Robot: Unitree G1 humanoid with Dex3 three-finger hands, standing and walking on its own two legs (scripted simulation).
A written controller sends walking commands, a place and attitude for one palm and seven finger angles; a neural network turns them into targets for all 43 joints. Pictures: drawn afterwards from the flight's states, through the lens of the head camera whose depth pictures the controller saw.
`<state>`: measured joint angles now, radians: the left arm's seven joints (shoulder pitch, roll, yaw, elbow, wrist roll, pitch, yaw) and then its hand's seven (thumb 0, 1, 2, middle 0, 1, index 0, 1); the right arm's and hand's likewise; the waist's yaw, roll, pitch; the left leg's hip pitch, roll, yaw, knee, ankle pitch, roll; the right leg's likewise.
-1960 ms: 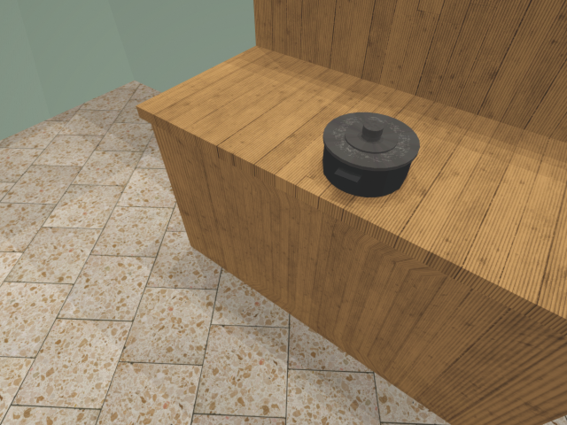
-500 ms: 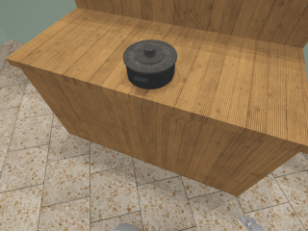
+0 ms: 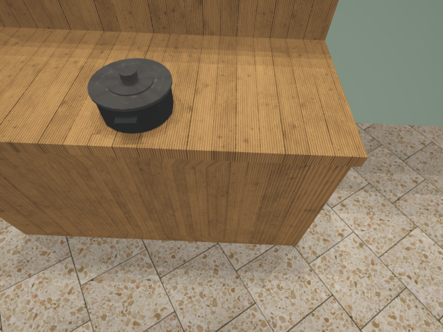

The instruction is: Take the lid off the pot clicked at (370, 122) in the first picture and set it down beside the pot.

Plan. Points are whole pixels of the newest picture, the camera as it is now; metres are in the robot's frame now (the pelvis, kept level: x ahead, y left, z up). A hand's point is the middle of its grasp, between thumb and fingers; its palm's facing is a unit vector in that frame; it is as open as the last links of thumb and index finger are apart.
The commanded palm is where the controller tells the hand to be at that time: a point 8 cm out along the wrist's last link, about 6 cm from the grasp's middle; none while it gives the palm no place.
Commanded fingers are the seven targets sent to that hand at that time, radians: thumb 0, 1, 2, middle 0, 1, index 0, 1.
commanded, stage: take the last steps up to it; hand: left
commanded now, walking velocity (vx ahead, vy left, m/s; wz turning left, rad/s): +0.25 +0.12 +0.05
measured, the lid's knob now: (128, 73) +0.67 +0.25 +0.06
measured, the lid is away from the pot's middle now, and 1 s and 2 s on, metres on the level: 0.00 0.00 0.00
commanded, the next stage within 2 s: come to a stop and stand still in 0.48 s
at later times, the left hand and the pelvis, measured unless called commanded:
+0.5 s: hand out of the picture +0.08 +0.24 -0.20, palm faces +0.08 -0.97 -0.21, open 7.4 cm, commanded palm none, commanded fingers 0.00 0.90 0.90 -0.20 -0.30 -0.20 -0.30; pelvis +0.11 +0.05 -0.02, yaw +2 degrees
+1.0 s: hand (112, 286) +0.23 +0.25 -0.18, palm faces +0.03 -0.98 -0.20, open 7.4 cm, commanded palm none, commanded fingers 0.00 0.90 0.90 -0.20 -0.30 -0.20 -0.30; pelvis +0.17 +0.07 -0.01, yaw +2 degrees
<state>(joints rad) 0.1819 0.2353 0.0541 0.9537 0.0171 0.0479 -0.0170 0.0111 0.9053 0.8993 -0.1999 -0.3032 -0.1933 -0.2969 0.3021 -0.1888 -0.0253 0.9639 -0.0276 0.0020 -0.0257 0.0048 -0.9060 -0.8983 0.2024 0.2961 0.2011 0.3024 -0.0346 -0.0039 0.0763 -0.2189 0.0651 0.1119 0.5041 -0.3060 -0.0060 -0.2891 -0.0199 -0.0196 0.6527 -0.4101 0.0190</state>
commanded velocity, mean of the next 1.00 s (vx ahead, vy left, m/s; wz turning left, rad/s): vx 0.03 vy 0.04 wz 0.03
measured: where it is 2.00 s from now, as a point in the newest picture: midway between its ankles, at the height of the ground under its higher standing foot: outside the picture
